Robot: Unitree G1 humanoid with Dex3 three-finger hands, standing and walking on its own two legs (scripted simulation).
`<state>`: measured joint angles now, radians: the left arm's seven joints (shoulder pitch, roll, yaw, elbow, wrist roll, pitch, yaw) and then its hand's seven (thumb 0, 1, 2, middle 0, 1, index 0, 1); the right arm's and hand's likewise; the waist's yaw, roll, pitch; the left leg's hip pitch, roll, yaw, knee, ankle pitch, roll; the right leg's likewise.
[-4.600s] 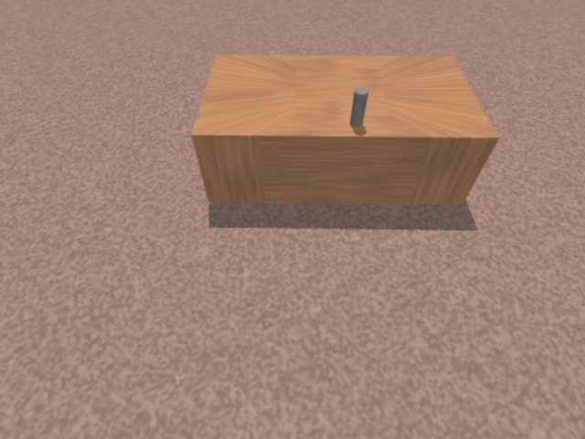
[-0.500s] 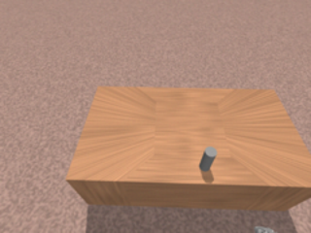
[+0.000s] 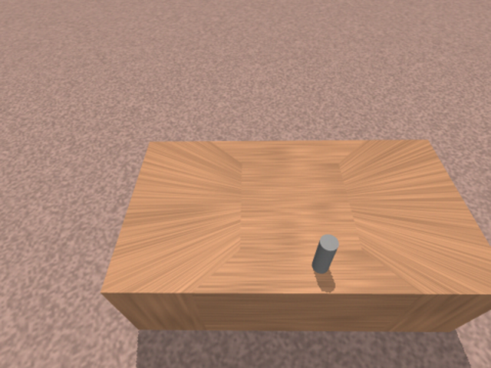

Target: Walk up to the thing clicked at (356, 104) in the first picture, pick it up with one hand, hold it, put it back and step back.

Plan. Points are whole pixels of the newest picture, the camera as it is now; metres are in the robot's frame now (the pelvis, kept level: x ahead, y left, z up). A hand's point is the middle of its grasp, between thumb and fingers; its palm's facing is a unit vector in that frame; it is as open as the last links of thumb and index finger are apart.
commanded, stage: walk up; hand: right
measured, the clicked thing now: (324, 254) +0.46 -0.21 -0.32
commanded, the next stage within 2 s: stand in 0.28 s
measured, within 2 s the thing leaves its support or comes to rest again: neither
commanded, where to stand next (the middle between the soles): +0.07 +0.01 m, yaw -1 degrees
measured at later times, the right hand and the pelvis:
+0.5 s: hand out of the picture +0.08 -0.26 -0.16, palm faces -0.01 +0.95 -0.33, open 7.4 cm; pelvis +0.00 -0.01 +0.00, yaw +0 degrees
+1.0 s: hand out of the picture +0.08 -0.28 -0.16, palm faces -0.03 +0.95 -0.33, open 7.4 cm; pelvis +0.01 -0.02 +0.00, yaw +0 degrees
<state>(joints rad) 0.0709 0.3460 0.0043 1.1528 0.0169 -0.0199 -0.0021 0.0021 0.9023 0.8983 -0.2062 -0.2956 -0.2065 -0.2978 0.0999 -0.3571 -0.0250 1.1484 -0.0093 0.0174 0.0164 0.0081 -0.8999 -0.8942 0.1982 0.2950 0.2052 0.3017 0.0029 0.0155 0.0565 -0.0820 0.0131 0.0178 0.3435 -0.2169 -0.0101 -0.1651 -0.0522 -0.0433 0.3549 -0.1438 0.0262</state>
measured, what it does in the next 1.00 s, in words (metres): stands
